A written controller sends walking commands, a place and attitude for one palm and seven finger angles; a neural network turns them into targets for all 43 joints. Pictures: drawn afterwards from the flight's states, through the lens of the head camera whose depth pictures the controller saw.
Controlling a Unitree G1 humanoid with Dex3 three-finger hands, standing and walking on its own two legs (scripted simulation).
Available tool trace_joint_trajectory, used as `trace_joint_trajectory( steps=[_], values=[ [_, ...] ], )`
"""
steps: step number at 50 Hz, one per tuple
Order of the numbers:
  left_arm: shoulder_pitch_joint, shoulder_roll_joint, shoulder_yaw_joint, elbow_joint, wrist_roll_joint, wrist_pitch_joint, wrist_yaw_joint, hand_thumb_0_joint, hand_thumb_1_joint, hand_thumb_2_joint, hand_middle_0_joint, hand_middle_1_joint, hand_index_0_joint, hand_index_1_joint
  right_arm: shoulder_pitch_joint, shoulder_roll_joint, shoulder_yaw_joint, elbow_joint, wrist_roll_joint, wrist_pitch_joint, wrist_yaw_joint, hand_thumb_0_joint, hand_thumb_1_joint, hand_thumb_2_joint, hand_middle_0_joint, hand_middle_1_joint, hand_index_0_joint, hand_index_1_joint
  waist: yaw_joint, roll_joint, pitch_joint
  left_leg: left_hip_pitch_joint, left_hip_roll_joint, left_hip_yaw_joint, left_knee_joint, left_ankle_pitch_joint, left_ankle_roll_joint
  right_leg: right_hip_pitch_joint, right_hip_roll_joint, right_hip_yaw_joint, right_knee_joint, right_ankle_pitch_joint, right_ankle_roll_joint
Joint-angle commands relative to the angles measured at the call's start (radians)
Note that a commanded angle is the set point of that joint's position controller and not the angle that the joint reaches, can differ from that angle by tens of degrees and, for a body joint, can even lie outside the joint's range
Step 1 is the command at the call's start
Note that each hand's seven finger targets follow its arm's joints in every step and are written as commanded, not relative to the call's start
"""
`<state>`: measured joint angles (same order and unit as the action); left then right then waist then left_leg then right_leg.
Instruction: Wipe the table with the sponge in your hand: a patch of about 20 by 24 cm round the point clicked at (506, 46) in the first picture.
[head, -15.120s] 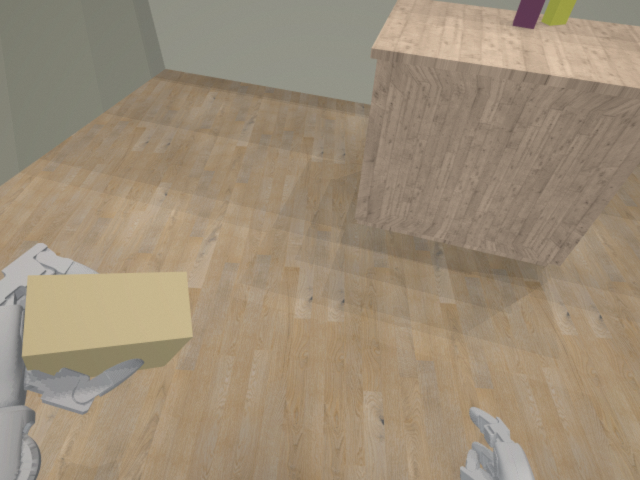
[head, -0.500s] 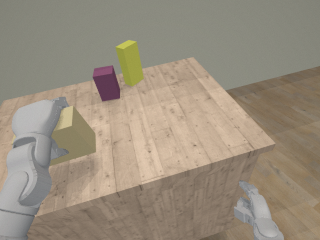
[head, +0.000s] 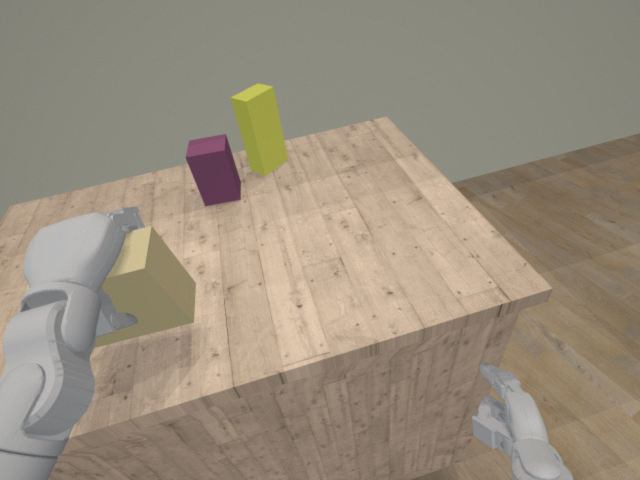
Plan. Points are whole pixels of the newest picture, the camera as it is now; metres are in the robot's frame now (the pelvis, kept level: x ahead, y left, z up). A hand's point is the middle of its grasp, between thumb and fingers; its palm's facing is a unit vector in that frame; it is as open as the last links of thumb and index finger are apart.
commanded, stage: move the sponge above the wiping area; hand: left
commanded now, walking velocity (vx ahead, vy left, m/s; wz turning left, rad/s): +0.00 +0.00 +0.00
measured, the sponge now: (129, 298) +0.26 +0.28 +0.14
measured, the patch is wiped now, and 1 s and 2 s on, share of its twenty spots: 0.00 0.00 0.00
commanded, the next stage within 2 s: lower the sponge onto the table in 0.58 s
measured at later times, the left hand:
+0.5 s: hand (109, 275) +0.25 +0.28 +0.19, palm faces +0.19 -0.06 -0.98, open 10.1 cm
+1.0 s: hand (80, 288) +0.24 +0.31 +0.18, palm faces +0.15 -0.02 -0.99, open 10.1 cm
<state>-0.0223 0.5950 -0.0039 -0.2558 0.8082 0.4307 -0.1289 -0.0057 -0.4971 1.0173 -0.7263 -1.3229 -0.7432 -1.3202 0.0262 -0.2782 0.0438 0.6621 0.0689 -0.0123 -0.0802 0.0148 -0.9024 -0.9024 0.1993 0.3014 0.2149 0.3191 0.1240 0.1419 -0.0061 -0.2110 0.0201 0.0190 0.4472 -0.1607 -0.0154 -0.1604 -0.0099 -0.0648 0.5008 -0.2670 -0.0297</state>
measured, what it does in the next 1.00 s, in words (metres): stands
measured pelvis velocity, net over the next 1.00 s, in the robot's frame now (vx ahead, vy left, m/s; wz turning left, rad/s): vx -0.01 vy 0.01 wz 0.01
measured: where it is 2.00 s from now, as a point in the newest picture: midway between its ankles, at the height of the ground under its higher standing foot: outside the picture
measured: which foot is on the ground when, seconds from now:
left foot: down 0.00-1.00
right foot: down 0.00-1.00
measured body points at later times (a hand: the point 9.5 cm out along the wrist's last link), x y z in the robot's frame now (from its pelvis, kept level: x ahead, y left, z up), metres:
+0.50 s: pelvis +0.00 +0.00 +0.00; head -0.03 -0.06 +0.44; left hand +0.24 +0.28 +0.24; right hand +0.25 -0.19 -0.08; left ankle +0.05 +0.13 -0.74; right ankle +0.01 -0.10 -0.74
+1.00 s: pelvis -0.01 +0.01 +0.00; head -0.03 -0.04 +0.45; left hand +0.22 +0.31 +0.23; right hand +0.25 -0.19 -0.08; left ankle +0.05 +0.13 -0.74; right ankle +0.01 -0.10 -0.74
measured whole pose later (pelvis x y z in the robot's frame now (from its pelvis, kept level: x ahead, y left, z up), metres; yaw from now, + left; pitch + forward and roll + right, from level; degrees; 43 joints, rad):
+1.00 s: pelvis -0.01 +0.01 +0.00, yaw +1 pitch -5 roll +0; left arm -0.02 0.65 0.02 -0.22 0.80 0.39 -0.13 -0.01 -0.50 1.02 -0.73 -1.32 -0.75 -1.32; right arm 0.03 -0.27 0.04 0.68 0.07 -0.02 -0.11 0.01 -0.90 -0.90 0.20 0.30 0.18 0.29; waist 0.14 0.13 0.01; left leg -0.22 0.01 0.01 0.47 -0.16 -0.01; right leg -0.15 -0.01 -0.07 0.50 -0.26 -0.02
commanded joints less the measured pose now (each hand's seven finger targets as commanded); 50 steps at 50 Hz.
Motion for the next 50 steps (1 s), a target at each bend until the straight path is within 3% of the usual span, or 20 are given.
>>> trace_joint_trajectory(
  steps=[1, 7, 10, 14, 18, 19, 20, 22, 24, 25, 28, 34, 37, 39, 43, 44, 45, 47, 49, 50],
  values=[
    [-0.181, 0.263, 0.191, -0.218, 0.028, 0.009, 0.054, 0.000, 0.100, 1.300, -1.200, -1.600, -1.200, -1.600, -0.263, -0.069, -0.019, -0.212, -0.009, -0.054, 0.005, 0.000, -0.900, -0.900, 0.200, 0.300, 0.200, 0.300, 0.043, -0.098, -0.183, 0.082, -0.036, -0.054, -0.034, 0.087, 0.035, -0.012, -0.009, 0.084, -0.114, 0.087, -0.023],
    [-0.320, 0.269, 0.165, -0.156, 0.053, 0.006, 0.083, 0.000, 0.100, 1.300, -1.200, -1.600, -1.200, -1.600, -0.252, -0.072, -0.018, -0.186, -0.009, -0.061, -0.012, 0.000, -0.900, -0.900, 0.200, 0.300, 0.200, 0.300, 0.022, -0.087, -0.154, 0.089, -0.044, -0.058, -0.047, 0.018, 0.034, -0.051, -0.002, 0.093, -0.143, 0.002, -0.025],
    [-0.413, 0.248, 0.125, -0.174, 0.063, -0.001, 0.088, 0.000, 0.100, 1.300, -1.200, -1.600, -1.200, -1.600, -0.270, -0.062, -0.015, -0.184, -0.005, -0.078, -0.019, 0.000, -0.900, -0.900, 0.200, 0.300, 0.200, 0.300, 0.019, -0.026, -0.178, 0.107, -0.049, -0.062, -0.052, 0.004, 0.032, -0.049, 0.000, 0.091, -0.132, -0.004, -0.035],
    [-0.389, 0.234, 0.111, -0.173, 0.057, 0.007, 0.073, 0.000, 0.100, 1.300, -1.200, -1.600, -1.200, -1.600, -0.303, -0.059, -0.011, -0.191, 0.000, -0.085, -0.018, 0.000, -0.900, -0.900, 0.200, 0.300, 0.200, 0.300, 0.029, -0.018, -0.177, 0.115, -0.048, -0.071, -0.060, 0.011, 0.033, -0.039, 0.006, 0.113, -0.133, 0.013, -0.045],
    [-0.310, 0.230, 0.126, -0.171, 0.044, 0.015, 0.065, 0.000, 0.100, 1.300, -1.200, -1.600, -1.200, -1.600, -0.271, -0.065, -0.017, -0.189, -0.008, -0.068, -0.010, 0.000, -0.900, -0.900, 0.200, 0.300, 0.200, 0.300, 0.039, -0.071, -0.194, 0.098, -0.042, -0.063, -0.055, 0.050, 0.032, -0.010, -0.007, 0.086, -0.126, 0.056, -0.031],
    [-0.307, 0.265, 0.165, -0.171, 0.045, 0.021, 0.066, 0.000, 0.100, 1.300, -1.200, -1.600, -1.200, -1.600, -0.297, -0.065, -0.012, -0.192, -0.001, -0.071, -0.010, 0.000, -0.900, -0.900, 0.200, 0.300, 0.200, 0.300, 0.042, -0.056, -0.186, 0.093, -0.042, -0.073, -0.062, 0.034, 0.029, -0.015, 0.005, 0.111, -0.123, 0.037, -0.044],
    [-0.304, 0.234, 0.141, -0.181, 0.042, 0.021, 0.066, 0.000, 0.100, 1.300, -1.200, -1.600, -1.200, -1.600, -0.285, -0.063, -0.013, -0.194, -0.005, -0.066, -0.008, 0.000, -0.900, -0.900, 0.200, 0.300, 0.200, 0.300, 0.040, -0.056, -0.201, 0.087, -0.039, -0.062, -0.055, 0.044, 0.028, -0.004, -0.007, 0.089, -0.115, 0.050, -0.036],
    [-0.233, 0.267, 0.182, -0.170, 0.032, 0.029, 0.066, 0.000, 0.100, 1.300, -1.200, -1.600, -1.200, -1.600, -0.270, -0.071, -0.015, -0.196, -0.008, -0.053, -0.004, 0.000, -0.900, -0.900, 0.200, 0.300, 0.200, 0.300, 0.047, -0.106, -0.184, 0.069, -0.039, -0.062, -0.050, 0.057, 0.029, -0.003, -0.006, 0.087, -0.118, 0.061, -0.028],
    [-0.242, 0.297, 0.216, -0.183, 0.033, 0.040, 0.066, 0.000, 0.100, 1.300, -1.200, -1.600, -1.200, -1.600, -0.297, -0.072, -0.013, -0.203, -0.003, -0.053, -0.006, 0.000, -0.900, -0.900, 0.200, 0.300, 0.200, 0.300, 0.050, -0.088, -0.172, 0.072, -0.039, -0.064, -0.045, 0.046, 0.029, -0.019, 0.002, 0.125, -0.122, 0.041, -0.040],
    [-0.246, 0.270, 0.190, -0.173, 0.026, 0.041, 0.066, 0.000, 0.100, 1.300, -1.200, -1.600, -1.200, -1.600, -0.278, -0.071, -0.012, -0.202, -0.004, -0.048, -0.007, 0.000, -0.900, -0.900, 0.200, 0.300, 0.200, 0.300, 0.041, -0.095, -0.176, 0.065, -0.037, -0.058, -0.041, 0.041, 0.029, -0.020, -0.005, 0.097, -0.118, 0.039, -0.030],
    [-0.219, 0.296, 0.211, -0.158, 0.025, 0.043, 0.063, 0.000, 0.100, 1.300, -1.200, -1.600, -1.200, -1.600, -0.259, -0.079, -0.019, -0.198, -0.007, -0.044, -0.008, 0.000, -0.900, -0.900, 0.200, 0.300, 0.200, 0.300, 0.040, -0.123, -0.176, 0.067, -0.038, -0.055, -0.026, 0.064, 0.032, -0.018, -0.008, 0.105, -0.117, 0.074, -0.024],
    [-0.289, 0.296, 0.173, -0.180, 0.038, 0.030, 0.034, 0.000, 0.100, 1.300, -1.200, -1.600, -1.200, -1.600, -0.291, -0.072, -0.009, -0.201, 0.001, -0.066, -0.017, 0.000, -0.900, -0.900, 0.200, 0.300, 0.200, 0.300, 0.022, -0.030, -0.162, 0.088, -0.047, -0.065, -0.018, 0.036, 0.036, -0.051, -0.002, 0.133, -0.129, 0.038, -0.035],
    [-0.287, 0.307, 0.166, -0.161, 0.050, 0.003, 0.023, 0.000, 0.100, 1.300, -1.200, -1.600, -1.200, -1.600, -0.245, -0.078, -0.016, -0.187, -0.012, -0.072, -0.020, 0.000, -0.900, -0.900, 0.200, 0.300, 0.200, 0.300, 0.016, -0.051, -0.180, 0.086, -0.048, -0.065, -0.012, 0.055, 0.039, -0.032, -0.014, 0.107, -0.126, 0.061, -0.025],
    [-0.311, 0.333, 0.187, -0.194, 0.059, -0.009, 0.018, 0.000, 0.100, 1.300, -1.200, -1.600, -1.200, -1.600, -0.283, -0.071, -0.011, -0.196, -0.007, -0.082, -0.024, 0.000, -0.900, -0.900, 0.200, 0.300, 0.200, 0.300, 0.023, -0.029, -0.178, 0.104, -0.050, -0.075, -0.011, 0.054, 0.040, -0.042, -0.002, 0.137, -0.129, 0.050, -0.039],
    [-0.264, 0.347, 0.225, -0.179, 0.043, -0.051, 0.032, 0.000, 0.100, 1.300, -1.200, -1.600, -1.200, -1.600, -0.233, -0.070, -0.020, -0.180, -0.021, -0.081, -0.021, 0.000, -0.900, -0.900, 0.200, 0.300, 0.200, 0.300, 0.031, -0.049, -0.189, 0.098, -0.045, -0.075, -0.018, 0.074, 0.037, -0.018, -0.014, 0.103, -0.127, 0.075, -0.031],
    [-0.262, 0.372, 0.257, -0.166, 0.042, -0.047, 0.037, 0.000, 0.100, 1.300, -1.200, -1.600, -1.200, -1.600, -0.264, -0.072, -0.016, -0.182, -0.014, -0.085, -0.023, 0.000, -0.900, -0.900, 0.200, 0.300, 0.200, 0.300, 0.038, -0.032, -0.168, 0.093, -0.046, -0.085, -0.021, 0.056, 0.034, -0.028, -0.001, 0.141, -0.131, 0.053, -0.046],
    [-0.269, 0.346, 0.241, -0.150, 0.037, -0.048, 0.042, 0.000, 0.100, 1.300, -1.200, -1.600, -1.200, -1.600, -0.243, -0.070, -0.017, -0.173, -0.017, -0.078, -0.023, 0.000, -0.900, -0.900, 0.200, 0.300, 0.200, 0.300, 0.033, -0.049, -0.172, 0.079, -0.043, -0.080, -0.027, 0.053, 0.032, -0.017, -0.010, 0.102, -0.125, 0.051, -0.037],
    [-0.278, 0.327, 0.229, -0.105, 0.026, -0.038, 0.051, 0.000, 0.100, 1.300, -1.200, -1.600, -1.200, -1.600, -0.236, -0.076, -0.021, -0.166, -0.015, -0.070, -0.021, 0.000, -0.900, -0.900, 0.200, 0.300, 0.200, 0.300, 0.029, -0.078, -0.137, 0.069, -0.039, -0.075, -0.031, 0.032, 0.028, -0.038, -0.011, 0.103, -0.139, 0.038, -0.030],
    [-0.284, 0.319, 0.229, -0.119, 0.017, -0.022, 0.052, 0.000, 0.100, 1.300, -1.200, -1.600, -1.200, -1.600, -0.283, -0.071, -0.017, -0.181, -0.006, -0.073, -0.022, 0.000, -0.900, -0.900, 0.200, 0.300, 0.200, 0.300, 0.040, -0.041, -0.138, 0.071, -0.042, -0.080, -0.041, 0.010, 0.026, -0.037, -0.004, 0.130, -0.138, 0.018, -0.041],
    [-0.287, 0.299, 0.207, -0.081, 0.019, -0.014, 0.053, 0.000, 0.100, 1.300, -1.200, -1.600, -1.200, -1.600, -0.254, -0.077, -0.020, -0.168, -0.009, -0.070, -0.023, 0.000, -0.900, -0.900, 0.200, 0.300, 0.200, 0.300, 0.030, -0.065, -0.153, 0.059, -0.040, -0.074, -0.040, 0.008, 0.024, -0.029, -0.012, 0.101, -0.129, 0.021, -0.032]
  ],
)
